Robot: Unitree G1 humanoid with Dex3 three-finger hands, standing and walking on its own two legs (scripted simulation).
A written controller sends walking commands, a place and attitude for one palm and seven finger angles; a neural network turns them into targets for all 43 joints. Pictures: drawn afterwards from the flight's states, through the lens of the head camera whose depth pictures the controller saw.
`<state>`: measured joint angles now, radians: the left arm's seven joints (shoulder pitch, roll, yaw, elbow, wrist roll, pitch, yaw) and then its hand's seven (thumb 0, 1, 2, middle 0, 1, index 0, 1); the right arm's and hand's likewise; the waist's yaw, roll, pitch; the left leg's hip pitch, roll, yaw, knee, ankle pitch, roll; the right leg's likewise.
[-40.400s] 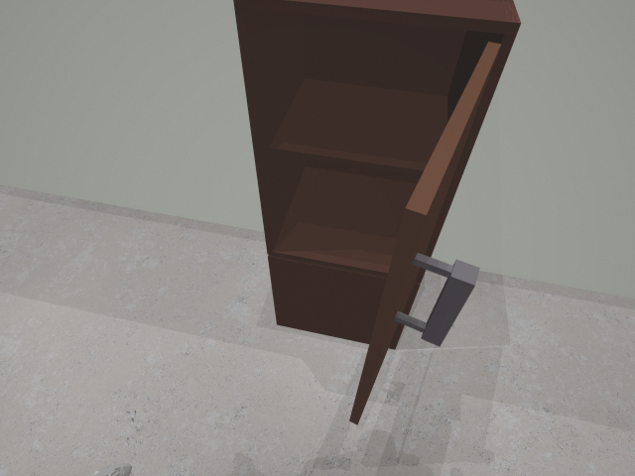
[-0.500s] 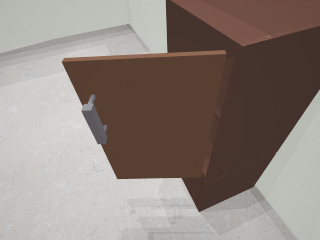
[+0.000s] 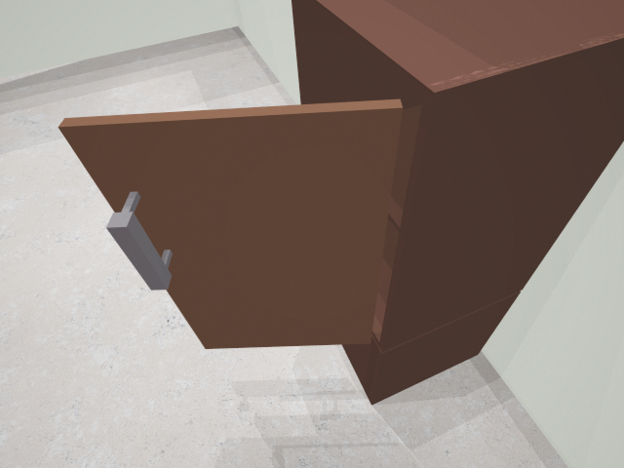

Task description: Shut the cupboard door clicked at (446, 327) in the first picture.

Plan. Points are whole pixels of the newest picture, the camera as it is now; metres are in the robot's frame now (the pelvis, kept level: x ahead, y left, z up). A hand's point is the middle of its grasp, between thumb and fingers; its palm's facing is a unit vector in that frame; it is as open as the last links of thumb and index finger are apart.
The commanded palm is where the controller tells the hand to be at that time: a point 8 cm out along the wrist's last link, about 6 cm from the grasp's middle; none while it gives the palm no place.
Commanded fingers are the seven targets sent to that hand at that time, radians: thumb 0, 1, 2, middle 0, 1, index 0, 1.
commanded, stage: come to a stop and stand still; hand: left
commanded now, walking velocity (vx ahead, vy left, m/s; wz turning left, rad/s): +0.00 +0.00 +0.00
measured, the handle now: (147, 242) +0.39 +0.25 +0.08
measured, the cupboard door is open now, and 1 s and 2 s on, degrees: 68 68 68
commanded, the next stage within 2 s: look again from close up in 0.48 s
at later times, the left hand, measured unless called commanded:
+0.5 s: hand out of the picture +0.01 +0.15 -0.17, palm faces +0.03 -0.97 -0.22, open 7.3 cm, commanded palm none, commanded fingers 0.00 0.90 0.90 -0.20 -0.30 -0.20 -0.30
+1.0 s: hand out of the picture +0.02 +0.15 -0.17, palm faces +0.05 -0.98 -0.22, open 7.3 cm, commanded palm none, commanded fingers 0.00 0.90 0.90 -0.20 -0.30 -0.20 -0.30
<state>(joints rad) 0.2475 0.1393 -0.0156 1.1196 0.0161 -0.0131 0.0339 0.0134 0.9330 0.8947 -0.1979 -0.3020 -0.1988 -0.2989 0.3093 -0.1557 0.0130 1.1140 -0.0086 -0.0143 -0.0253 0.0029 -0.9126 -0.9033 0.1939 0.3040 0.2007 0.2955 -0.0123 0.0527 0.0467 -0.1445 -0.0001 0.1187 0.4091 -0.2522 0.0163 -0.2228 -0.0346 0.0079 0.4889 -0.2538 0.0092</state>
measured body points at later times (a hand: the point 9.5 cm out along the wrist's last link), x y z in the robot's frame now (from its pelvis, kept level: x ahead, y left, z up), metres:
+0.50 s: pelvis +0.02 -0.03 +0.00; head +0.04 -0.05 +0.45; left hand +0.01 +0.20 -0.15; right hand +0.02 -0.24 -0.17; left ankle -0.02 +0.11 -0.74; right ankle +0.00 -0.12 -0.74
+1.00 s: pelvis +0.02 -0.03 +0.00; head +0.05 -0.04 +0.45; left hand +0.02 +0.20 -0.15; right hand +0.02 -0.24 -0.17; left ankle -0.02 +0.11 -0.74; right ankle +0.00 -0.12 -0.74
